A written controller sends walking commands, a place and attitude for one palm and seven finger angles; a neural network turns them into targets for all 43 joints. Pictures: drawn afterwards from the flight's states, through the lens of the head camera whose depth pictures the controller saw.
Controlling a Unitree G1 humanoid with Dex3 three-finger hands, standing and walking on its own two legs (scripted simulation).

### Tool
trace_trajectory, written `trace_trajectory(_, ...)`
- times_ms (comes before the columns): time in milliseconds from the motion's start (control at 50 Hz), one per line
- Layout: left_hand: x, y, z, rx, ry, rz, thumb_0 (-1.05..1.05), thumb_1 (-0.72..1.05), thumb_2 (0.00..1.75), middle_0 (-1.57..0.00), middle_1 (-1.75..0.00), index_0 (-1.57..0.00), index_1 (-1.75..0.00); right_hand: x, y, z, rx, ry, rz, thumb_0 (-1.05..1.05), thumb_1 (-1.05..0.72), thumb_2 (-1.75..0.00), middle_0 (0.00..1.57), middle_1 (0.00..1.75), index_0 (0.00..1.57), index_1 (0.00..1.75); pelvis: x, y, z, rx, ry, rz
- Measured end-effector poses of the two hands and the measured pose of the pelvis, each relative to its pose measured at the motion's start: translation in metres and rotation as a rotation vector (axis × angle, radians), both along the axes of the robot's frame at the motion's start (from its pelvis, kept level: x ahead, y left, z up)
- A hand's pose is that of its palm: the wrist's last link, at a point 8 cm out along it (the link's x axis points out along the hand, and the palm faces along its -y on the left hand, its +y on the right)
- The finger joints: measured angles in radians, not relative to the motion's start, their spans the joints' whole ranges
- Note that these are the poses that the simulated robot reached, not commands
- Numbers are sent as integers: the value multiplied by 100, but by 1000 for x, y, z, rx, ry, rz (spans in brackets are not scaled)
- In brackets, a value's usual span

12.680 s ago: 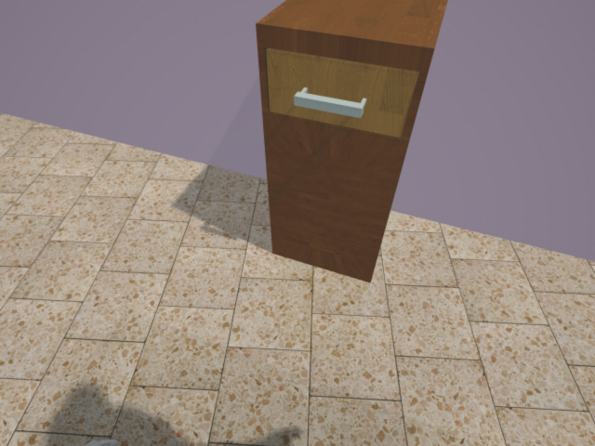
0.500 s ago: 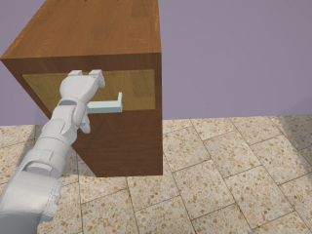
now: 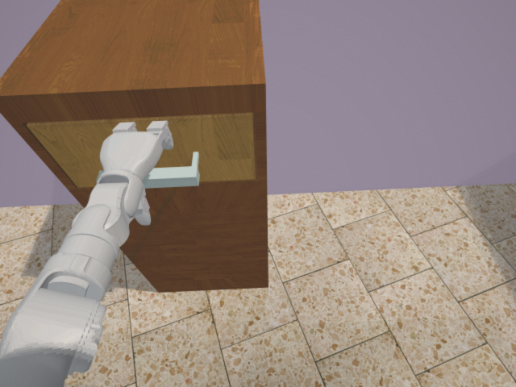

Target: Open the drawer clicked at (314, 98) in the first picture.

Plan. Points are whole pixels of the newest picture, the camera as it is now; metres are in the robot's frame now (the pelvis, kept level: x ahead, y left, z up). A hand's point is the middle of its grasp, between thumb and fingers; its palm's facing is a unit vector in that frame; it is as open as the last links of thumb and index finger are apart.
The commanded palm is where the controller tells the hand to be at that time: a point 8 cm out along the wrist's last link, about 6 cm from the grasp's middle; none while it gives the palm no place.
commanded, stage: lower the fingers behind the handle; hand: left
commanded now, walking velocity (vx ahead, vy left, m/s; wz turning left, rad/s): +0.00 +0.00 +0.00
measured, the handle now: (151, 168) +0.49 +0.21 +0.02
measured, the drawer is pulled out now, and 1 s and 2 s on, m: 0.00 0.00 0.00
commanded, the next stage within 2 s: close the thumb around the handle in 1.26 s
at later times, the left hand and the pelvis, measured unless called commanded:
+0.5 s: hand (149, 189) +0.44 +0.21 +0.02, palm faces -0.05 -0.02 -1.00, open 13.8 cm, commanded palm +0.42 +0.21 +0.08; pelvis +0.00 +0.00 -0.01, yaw +0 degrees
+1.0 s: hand (153, 196) +0.44 +0.21 +0.00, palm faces -0.05 -0.01 -1.00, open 13.8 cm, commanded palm +0.42 +0.21 +0.06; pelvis -0.01 +0.00 -0.01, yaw +0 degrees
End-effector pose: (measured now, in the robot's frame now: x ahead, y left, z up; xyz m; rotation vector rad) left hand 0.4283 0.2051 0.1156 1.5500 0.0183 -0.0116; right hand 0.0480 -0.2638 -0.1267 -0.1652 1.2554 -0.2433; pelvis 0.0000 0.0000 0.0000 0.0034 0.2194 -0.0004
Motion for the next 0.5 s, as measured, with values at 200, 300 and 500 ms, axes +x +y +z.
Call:
trace_trajectory(200,-2,-1,-20,-3,56,10,0,-49,30,-32,-121,-32,-120,4,-3,2,-11,-29,-5,0,-90,-90,20,30,20,29,-2,-3,-2,1,9,-3)
trace_trajectory(300,-5,0,-26,-2,33,-1,0,-49,30,-32,-120,-32,-120,1,-6,0,-20,-19,-1,0,-90,-90,20,30,20,29,-3,-4,-4,0,22,0)
trace_trajectory(500,-6,1,-36,2,30,27,0,-49,30,-31,-120,-32,-120,-9,-9,-4,-19,13,-13,0,-90,-90,20,30,20,29,-3,-5,-6,-2,37,1)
